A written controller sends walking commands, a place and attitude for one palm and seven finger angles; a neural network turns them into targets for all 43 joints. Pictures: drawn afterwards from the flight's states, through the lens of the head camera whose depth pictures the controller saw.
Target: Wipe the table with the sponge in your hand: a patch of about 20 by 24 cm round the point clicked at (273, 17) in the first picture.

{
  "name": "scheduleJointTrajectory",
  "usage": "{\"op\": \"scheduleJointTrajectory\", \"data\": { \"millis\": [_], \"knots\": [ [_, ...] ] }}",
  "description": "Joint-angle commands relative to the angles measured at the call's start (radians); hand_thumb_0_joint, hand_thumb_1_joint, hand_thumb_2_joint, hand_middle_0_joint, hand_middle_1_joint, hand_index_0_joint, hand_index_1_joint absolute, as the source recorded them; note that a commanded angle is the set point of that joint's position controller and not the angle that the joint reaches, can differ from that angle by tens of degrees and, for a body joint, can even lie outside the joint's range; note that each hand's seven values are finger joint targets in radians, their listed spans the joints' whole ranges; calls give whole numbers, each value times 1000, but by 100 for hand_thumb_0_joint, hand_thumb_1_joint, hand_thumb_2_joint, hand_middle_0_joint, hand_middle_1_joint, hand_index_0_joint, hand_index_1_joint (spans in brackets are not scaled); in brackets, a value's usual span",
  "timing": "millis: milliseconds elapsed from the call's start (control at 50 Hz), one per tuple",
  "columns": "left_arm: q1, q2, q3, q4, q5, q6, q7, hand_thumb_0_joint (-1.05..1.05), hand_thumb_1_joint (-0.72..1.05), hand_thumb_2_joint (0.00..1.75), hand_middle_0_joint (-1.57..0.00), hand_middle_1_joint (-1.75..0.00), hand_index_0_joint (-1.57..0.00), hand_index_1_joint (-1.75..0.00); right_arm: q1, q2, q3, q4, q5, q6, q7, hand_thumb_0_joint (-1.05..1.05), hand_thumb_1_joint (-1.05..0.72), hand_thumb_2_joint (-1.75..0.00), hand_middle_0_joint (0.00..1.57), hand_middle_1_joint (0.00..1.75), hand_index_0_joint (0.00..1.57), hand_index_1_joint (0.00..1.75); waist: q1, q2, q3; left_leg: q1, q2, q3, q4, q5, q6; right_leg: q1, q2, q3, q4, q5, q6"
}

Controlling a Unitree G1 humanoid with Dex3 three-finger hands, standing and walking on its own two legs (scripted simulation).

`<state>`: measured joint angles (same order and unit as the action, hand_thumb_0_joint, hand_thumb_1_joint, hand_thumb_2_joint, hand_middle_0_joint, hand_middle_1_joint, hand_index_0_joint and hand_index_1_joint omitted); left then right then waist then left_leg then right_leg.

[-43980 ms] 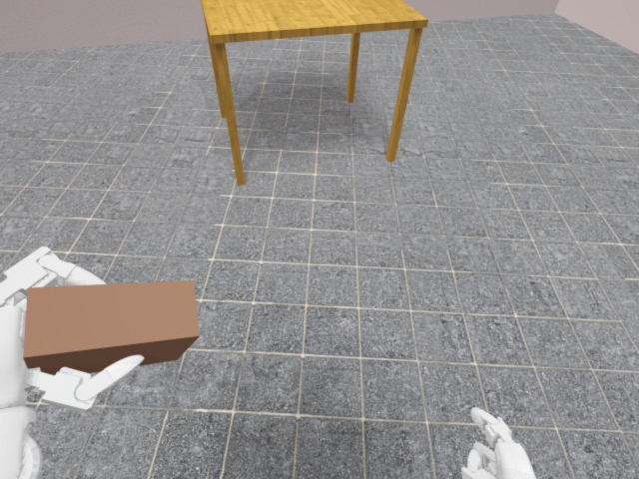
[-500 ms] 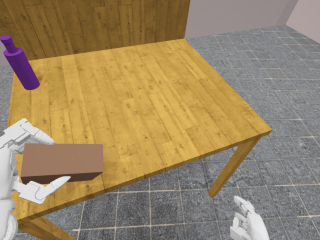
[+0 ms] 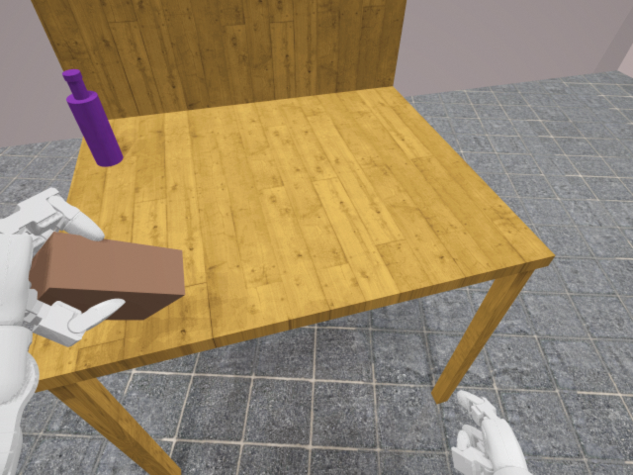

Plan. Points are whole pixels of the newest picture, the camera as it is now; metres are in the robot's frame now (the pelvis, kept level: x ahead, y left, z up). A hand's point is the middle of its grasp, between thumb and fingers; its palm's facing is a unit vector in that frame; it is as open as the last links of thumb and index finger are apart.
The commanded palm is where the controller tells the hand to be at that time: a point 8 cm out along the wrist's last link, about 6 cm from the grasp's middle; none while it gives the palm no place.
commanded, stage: turn the palm down, sponge in hand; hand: left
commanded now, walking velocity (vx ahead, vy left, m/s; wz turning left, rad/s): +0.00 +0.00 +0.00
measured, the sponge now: (126, 284) +0.27 +0.26 +0.13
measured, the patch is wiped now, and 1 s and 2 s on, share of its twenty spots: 0.00 0.00 0.00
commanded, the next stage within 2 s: move the sponge above the wiping area in 1.72 s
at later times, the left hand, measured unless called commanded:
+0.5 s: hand (99, 273) +0.27 +0.29 +0.14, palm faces +0.23 -0.41 -0.88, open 9.7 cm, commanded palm +0.23 +0.28 +0.20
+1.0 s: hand (114, 288) +0.26 +0.27 +0.12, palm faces +0.04 -0.26 -0.96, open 9.7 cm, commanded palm +0.23 +0.29 +0.21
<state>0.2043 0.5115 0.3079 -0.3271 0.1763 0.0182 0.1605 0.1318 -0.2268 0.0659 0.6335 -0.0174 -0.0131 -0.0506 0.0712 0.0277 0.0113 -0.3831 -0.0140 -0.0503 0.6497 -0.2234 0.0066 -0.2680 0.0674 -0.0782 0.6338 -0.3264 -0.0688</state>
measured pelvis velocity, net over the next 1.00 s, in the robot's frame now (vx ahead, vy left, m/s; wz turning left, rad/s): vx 0.03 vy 0.02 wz -0.04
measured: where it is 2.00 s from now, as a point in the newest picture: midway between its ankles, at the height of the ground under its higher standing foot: outside the picture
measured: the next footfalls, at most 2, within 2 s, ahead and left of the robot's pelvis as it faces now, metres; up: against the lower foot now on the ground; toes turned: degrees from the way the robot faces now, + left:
none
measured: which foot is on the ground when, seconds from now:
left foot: down 0.00-1.00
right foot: down 0.00-1.00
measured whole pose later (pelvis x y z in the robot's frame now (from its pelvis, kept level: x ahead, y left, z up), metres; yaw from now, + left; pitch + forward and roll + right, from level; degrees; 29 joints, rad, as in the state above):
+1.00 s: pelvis +0.03 +0.02 +0.01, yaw -2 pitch -2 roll +0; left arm 0.22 0.56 -0.01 -0.37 0.68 0.39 -0.04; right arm 0.04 -0.27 0.07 0.56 0.04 0.07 -0.11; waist 0.10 0.11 0.02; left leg -0.28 -0.03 0.00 0.52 -0.21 0.03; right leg -0.18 0.05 -0.02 0.51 -0.30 -0.05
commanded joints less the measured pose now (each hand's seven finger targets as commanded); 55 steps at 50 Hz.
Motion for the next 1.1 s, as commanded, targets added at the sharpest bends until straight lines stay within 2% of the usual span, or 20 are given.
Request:
{"op": "scheduleJointTrajectory", "data": {
  "millis": [0,60,140,200,220,280,320,380,480,540,600,620,700,780,860,900,960,1000,1020,1080],
  "knots": [
    [-283,241,-8,-19,30,160,-76,0,10,130,-120,-160,-120,-160,-197,-148,-44,-175,38,-20,-49,0,-90,-90,20,30,20,30,-44,136,-57,90,-20,59,-103,-176,17,-132,-79,148,-248,-222,45],
    [-277,263,-48,-89,78,197,-144,0,10,130,-120,-160,-120,-160,-218,-141,-47,-216,42,-14,-64,0,-90,-90,20,30,20,30,-32,28,-65,72,-14,48,-61,-127,18,-107,-105,225,-283,-330,52],
    [-187,336,105,-193,85,55,-142,0,10,130,-120,-160,-120,-160,-204,-120,-64,-227,24,-23,-58,0,-90,-90,20,30,20,30,3,-106,-117,50,-3,21,-10,-60,14,-88,-116,258,-264,-259,61],
    [-31,447,275,-248,79,-28,-83,0,10,130,-120,-160,-120,-160,-166,-122,-82,-222,16,-27,-49,0,-90,-90,20,30,20,30,54,-48,-197,56,-7,20,11,6,13,-35,-113,276,-211,-65,57],
    [-34,357,209,-295,85,-29,-58,0,10,130,-120,-160,-120,-160,-169,-106,-78,-236,13,-21,-40,0,-90,-90,20,30,20,30,43,2,-227,60,-11,25,9,37,16,-19,-116,244,-172,19,54],
    [68,325,198,-213,111,62,4,0,10,130,-120,-160,-120,-160,-107,-137,-95,-221,24,2,-37,0,-90,-90,20,30,20,30,29,86,-190,80,6,42,-1,97,15,-44,-96,212,-126,199,47],
    [61,281,131,-191,133,151,10,0,10,130,-120,-160,-120,-160,-114,-148,-93,-226,36,21,-41,0,-90,-90,20,30,20,30,13,71,-150,79,9,54,-15,125,21,-49,-87,178,-114,259,49],
    [27,344,112,-204,169,251,-40,0,10,130,-120,-160,-120,-160,-125,-173,-87,-245,43,34,-66,0,-90,-90,20,30,20,30,6,5,-172,94,10,50,-31,157,33,-27,-85,160,-108,318,64],
    [-18,284,-16,-399,243,201,-108,0,10,130,-120,-160,-120,-160,-145,-143,-83,-280,48,9,-86,0,-90,-90,20,30,20,30,-15,15,-255,211,0,49,-23,260,53,-16,-73,146,-108,427,65],
    [47,317,34,-414,300,157,-83,0,10,130,-120,-160,-120,-160,-119,-136,-84,-270,33,-2,-82,0,-90,-90,20,30,20,30,0,-1,-294,228,-1,45,-18,312,52,-1,-63,136,-98,476,57],
    [113,405,160,-315,347,183,-26,0,10,130,-120,-160,-120,-160,-140,-144,-88,-239,37,18,-69,0,-90,-90,20,30,20,30,36,10,-247,192,-6,39,-33,308,36,7,-48,163,-108,462,36],
    [32,331,91,-318,359,205,-14,0,10,130,-120,-160,-120,-160,-152,-134,-75,-244,34,33,-60,0,-90,-90,20,30,20,30,23,39,-268,184,-3,44,-45,311,32,10,-58,131,-102,437,38],
    [-9,331,81,-201,362,338,13,0,10,130,-120,-160,-120,-160,-210,-145,-72,-226,59,61,-49,0,-90,-90,20,30,20,30,39,103,-169,167,9,38,-97,250,13,4,-45,135,-146,306,20],
    [-106,273,-103,-183,405,437,-81,0,10,130,-120,-160,-120,-160,-264,-151,-46,-250,71,71,-62,0,-90,-90,20,30,20,30,10,38,-158,183,8,29,-149,172,28,10,-57,119,-184,216,35],
    [-182,237,-214,-251,479,407,-169,0,10,130,-120,-160,-120,-160,-281,-139,-35,-262,68,47,-73,0,-90,-90,20,30,20,30,-8,34,-159,238,4,13,-181,129,45,6,-51,119,-219,149,31],
    [-249,321,-150,-317,533,363,-167,0,10,130,-120,-160,-120,-160,-320,-129,-25,-260,57,30,-75,0,-90,-90,20,30,20,30,16,62,-198,281,2,1,-191,131,48,14,-39,142,-231,123,19],
    [-170,339,-88,-269,586,296,-126,0,10,130,-120,-160,-120,-160,-262,-127,-37,-229,36,25,-69,0,-90,-90,20,30,20,30,33,38,-227,294,4,-10,-205,163,42,58,-37,119,-235,137,13],
    [-177,452,35,-242,621,293,-80,0,10,130,-120,-160,-120,-160,-296,-137,-37,-207,30,31,-62,0,-90,-90,20,30,20,30,70,92,-229,287,-4,-23,-214,163,33,87,-23,170,-248,131,-10],
    [-188,327,-54,-221,612,301,-66,0,10,130,-120,-160,-120,-160,-294,-108,-30,-211,36,33,-54,0,-90,-90,20,30,20,30,52,86,-214,277,-1,-7,-215,172,29,88,-34,129,-242,134,-2],
    [-198,305,-63,-93,605,360,-39,0,10,130,-120,-160,-120,-160,-301,-132,-44,-180,45,53,-42,0,-90,-90,20,30,20,30,56,83,-157,252,3,-11,-242,125,15,66,-35,134,-272,101,-1]
  ]
}}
